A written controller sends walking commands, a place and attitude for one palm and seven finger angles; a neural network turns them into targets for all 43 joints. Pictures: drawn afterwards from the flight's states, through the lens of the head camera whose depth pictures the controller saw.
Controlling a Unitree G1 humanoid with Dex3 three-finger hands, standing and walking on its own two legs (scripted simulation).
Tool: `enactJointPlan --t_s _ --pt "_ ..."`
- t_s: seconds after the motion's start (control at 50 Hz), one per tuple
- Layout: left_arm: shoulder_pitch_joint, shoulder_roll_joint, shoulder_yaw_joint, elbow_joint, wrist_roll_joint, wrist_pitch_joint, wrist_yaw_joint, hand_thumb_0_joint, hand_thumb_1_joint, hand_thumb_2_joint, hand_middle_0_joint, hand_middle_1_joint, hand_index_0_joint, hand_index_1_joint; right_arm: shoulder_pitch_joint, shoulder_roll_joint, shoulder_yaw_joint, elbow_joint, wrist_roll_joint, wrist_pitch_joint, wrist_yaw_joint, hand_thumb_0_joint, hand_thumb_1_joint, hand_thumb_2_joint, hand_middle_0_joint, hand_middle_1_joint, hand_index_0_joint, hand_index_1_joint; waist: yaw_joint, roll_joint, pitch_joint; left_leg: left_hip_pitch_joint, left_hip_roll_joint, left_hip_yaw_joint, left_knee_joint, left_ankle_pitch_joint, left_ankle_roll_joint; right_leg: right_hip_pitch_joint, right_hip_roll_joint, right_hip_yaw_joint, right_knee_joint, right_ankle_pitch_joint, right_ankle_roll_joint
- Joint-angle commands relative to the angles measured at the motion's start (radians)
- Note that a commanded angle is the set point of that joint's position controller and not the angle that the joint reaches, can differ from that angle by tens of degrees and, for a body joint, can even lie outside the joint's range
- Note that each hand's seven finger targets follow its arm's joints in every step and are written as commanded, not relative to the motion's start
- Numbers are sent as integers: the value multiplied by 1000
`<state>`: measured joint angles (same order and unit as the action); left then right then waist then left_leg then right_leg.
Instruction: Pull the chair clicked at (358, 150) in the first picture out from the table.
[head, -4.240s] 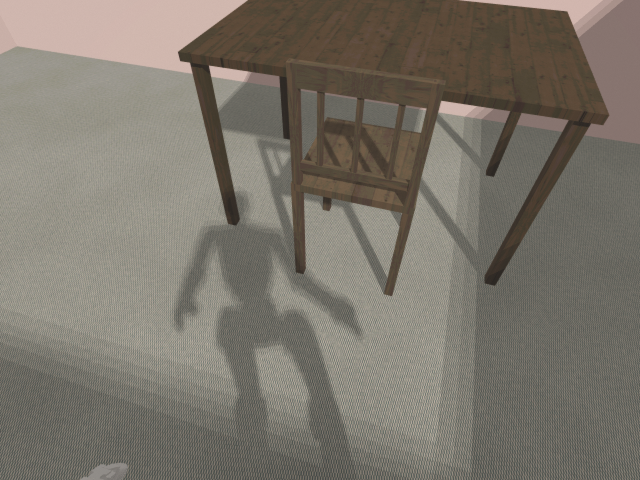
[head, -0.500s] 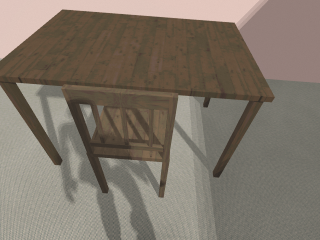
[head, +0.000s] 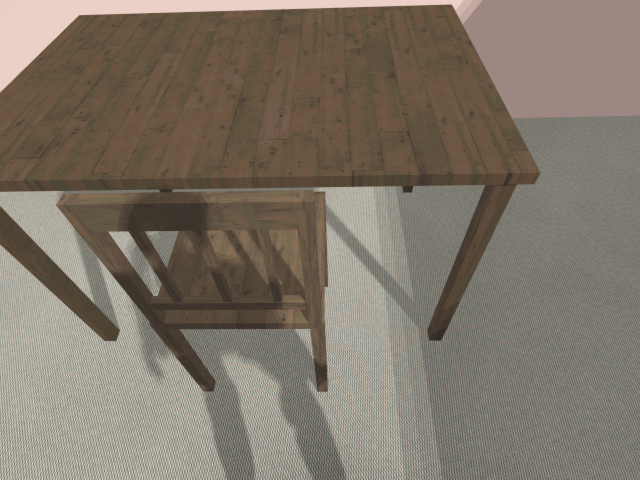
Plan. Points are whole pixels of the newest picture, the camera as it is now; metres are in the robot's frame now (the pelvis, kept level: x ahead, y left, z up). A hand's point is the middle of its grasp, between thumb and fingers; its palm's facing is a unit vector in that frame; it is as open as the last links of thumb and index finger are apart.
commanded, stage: come to a stop and stand still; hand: left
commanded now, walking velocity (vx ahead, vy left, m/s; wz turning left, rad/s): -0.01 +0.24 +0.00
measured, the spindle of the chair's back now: (214, 266) +0.47 +0.23 -0.10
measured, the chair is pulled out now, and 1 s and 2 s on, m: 0.00 0.00 0.00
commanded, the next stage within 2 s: look again from close up in 0.78 s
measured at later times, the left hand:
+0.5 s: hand out of the picture -0.08 +0.22 -0.17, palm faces +0.12 -0.97 -0.19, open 7.4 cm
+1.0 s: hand out of the picture -0.03 +0.20 -0.17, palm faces -0.04 -0.97 -0.24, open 7.3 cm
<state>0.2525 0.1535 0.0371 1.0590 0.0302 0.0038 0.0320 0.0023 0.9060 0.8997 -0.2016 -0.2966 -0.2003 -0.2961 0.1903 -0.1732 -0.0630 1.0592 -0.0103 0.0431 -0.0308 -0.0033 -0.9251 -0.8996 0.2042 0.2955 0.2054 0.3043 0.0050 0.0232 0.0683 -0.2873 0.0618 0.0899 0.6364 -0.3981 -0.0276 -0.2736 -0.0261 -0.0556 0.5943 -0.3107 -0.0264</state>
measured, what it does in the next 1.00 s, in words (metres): steps on the spot: left foot, then right foot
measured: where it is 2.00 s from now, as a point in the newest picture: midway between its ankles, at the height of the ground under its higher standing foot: outside the picture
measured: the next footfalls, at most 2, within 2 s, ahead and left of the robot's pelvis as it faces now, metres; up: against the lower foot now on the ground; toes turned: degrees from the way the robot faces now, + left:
left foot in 0.46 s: -0.05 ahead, +0.16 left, +0.00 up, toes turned +2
right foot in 0.90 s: -0.03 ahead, -0.08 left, +0.00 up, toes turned -2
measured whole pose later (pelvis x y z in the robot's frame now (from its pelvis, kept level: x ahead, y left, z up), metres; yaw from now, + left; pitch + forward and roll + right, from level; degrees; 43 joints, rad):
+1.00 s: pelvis -0.06 +0.02 +0.00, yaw -1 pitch +1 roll -1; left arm 0.24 0.14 0.01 1.10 0.02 -0.02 0.04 0.01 0.93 0.90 -0.20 -0.30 -0.20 -0.30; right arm 0.36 -0.14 -0.02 1.12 -0.02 0.00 -0.02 0.00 -0.91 -0.90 0.20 0.30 0.20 0.30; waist -0.06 0.06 0.04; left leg -0.25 0.05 0.03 0.59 -0.36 -0.02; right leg -0.26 0.02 -0.04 0.55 -0.32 -0.03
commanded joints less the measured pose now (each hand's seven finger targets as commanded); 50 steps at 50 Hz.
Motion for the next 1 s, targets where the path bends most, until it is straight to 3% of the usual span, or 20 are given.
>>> enactJointPlan --t_s 0.0,0.14,0.3,0.34,0.4,0.42,0.44,0.46,0.48,0.52,0.58,0.68,0.74,0.8,0.84,0.86,0.88,0.92,0.94,0.98 --pt "80 173 35 -31 -4 -17 22 0 900 900 -200 -300 -200 -300 43 -55 -12 -47 -3 6 -4 0 -900 -900 200 300 200 300 13 -191 -99 -118 -36 -104 346 -123 -4 125 -320 268 -209 858 -163" --pt "84 179 53 -61 -7 -14 36 0 900 900 -200 -300 -200 -300 36 -80 -21 -60 -12 21 16 0 -900 -900 200 300 200 300 38 -162 -88 -217 -34 -133 458 6 -31 179 -306 239 -263 515 -156" --pt "62 196 60 -79 7 -4 11 0 900 900 -200 -300 -200 -300 49 -56 -3 -71 -8 -7 30 0 -900 -900 200 300 200 300 53 -234 -57 -45 -47 -59 88 -28 -5 63 -248 276 -410 -83 -128" --pt "52 199 59 -71 6 -1 6 0 900 900 -200 -300 -200 -300 84 -46 2 -57 -8 -15 28 0 -900 -900 200 300 200 300 43 -246 -53 36 -59 -38 -11 -21 3 8 -226 259 -428 -168 -111" --pt "8 166 50 -58 -5 8 3 0 900 900 -200 -300 -200 -300 227 -28 17 1 -7 -34 16 0 -900 -900 200 300 200 300 -23 -175 -44 263 -70 -22 -258 99 18 -157 -146 183 -374 -279 -27" --pt "13 132 39 -54 -11 11 -1 0 900 900 -200 -300 -200 -300 253 -55 15 8 -11 -42 10 0 -900 -900 200 300 200 300 -33 -68 -28 243 -19 -101 -331 22 32 -187 -95 143 -279 -271 -3" --pt "44 81 31 -57 -16 14 -7 0 900 900 -200 -300 -200 -300 250 -108 4 1 -21 -47 5 0 -900 -900 200 300 200 300 -27 137 -10 166 119 -300 -461 -195 78 -207 -12 65 -100 -204 23" --pt "19 53 26 -71 -16 15 -8 0 900 900 -200 -300 -200 -300 211 -162 1 -27 -26 -45 -1 0 -900 -900 200 300 200 300 -30 251 77 13 253 -463 -589 -369 137 -229 29 -11 73 -132 35" --pt "3 63 32 -69 -6 13 -12 0 900 900 -200 -300 -200 -300 146 -160 8 -46 -27 -46 -4 0 -900 -900 200 300 200 300 -13 209 121 -108 278 -500 -626 -381 175 -197 4 49 189 -90 28" --pt "73 71 38 -18 6 19 -19 0 900 900 -200 -300 -200 -300 89 -106 25 -41 -17 -58 -11 0 -900 -900 200 300 200 300 28 164 143 -120 191 -361 -591 -227 135 -189 8 82 329 -11 31" --pt "120 68 36 8 1 7 -27 0 900 900 -200 -300 -200 -300 147 -89 29 -22 -10 -75 -21 0 -900 -900 200 300 200 300 18 104 96 29 151 -267 -529 -4 137 -264 7 77 401 46 45" --pt "62 65 26 -14 -5 10 -23 0 900 900 -200 -300 -200 -300 272 -76 27 37 -16 -82 -39 0 -900 -900 200 300 200 300 -31 112 12 231 205 -270 -423 425 184 -293 -16 70 302 -21 54" --pt "14 47 15 -25 -13 14 -22 0 900 900 -200 -300 -200 -300 286 -76 24 60 -21 -77 -44 0 -900 -900 200 300 200 300 -47 118 -1 222 218 -262 -365 612 204 -193 -18 48 157 -87 48" --pt "45 21 10 -5 -19 9 -17 0 900 900 -200 -300 -200 -300 271 -85 18 73 -21 -68 -41 0 -900 -900 200 300 200 300 -34 152 -49 194 188 -246 -316 625 188 -62 6 20 18 -66 37" --pt "94 30 13 19 -20 -2 -12 0 900 900 -200 -300 -200 -300 260 -78 16 79 -11 -66 -38 0 -900 -900 200 300 200 300 -7 111 -77 146 153 -225 -252 582 147 79 11 7 -171 113 35" --pt "169 71 -7 80 -7 -28 30 0 900 900 -200 -300 -200 -300 110 -105 22 20 11 -88 -11 0 -900 -900 200 300 200 300 56 74 -64 55 118 -102 -52 498 67 92 -80 111 -221 295 5" --pt "152 114 -8 36 -14 -38 21 0 900 900 -200 -300 -200 -300 129 -9 40 -26 -1 -73 4 0 -900 -900 200 300 200 300 12 -84 -25 -53 1 -63 -31 42 33 51 -147 225 -294 81 -36" --pt "67 130 -17 7 -11 -36 14 0 900 900 -200 -300 -200 -300 224 31 46 -6 -12 -64 15 0 -900 -900 200 300 200 300 -44 -29 -34 35 -36 -41 -44 25 30 -58 -165 185 -301 -159 -88" --pt "55 122 -10 8 -10 -45 14 0 900 900 -200 -300 -200 -300 264 30 51 13 -18 -58 18 0 -900 -900 200 300 200 300 -69 -65 -91 52 -34 -48 -58 115 32 19 -120 143 -223 97 -82" --pt "64 77 -21 19 -23 -57 19 0 900 900 -200 -300 -200 -300 280 -9 55 21 -9 -76 11 0 -900 -900 200 300 200 300 -53 -126 -131 55 15 -96 -97 267 48 107 -92 114 -140 316 -58"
